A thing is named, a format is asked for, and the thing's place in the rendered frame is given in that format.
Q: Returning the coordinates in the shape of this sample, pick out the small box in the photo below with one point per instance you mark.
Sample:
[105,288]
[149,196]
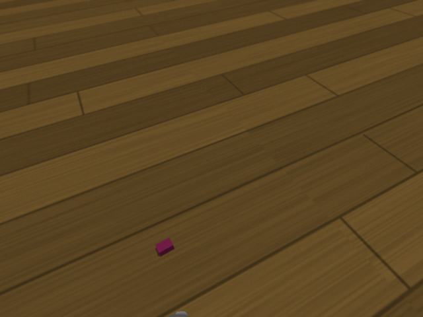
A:
[164,247]

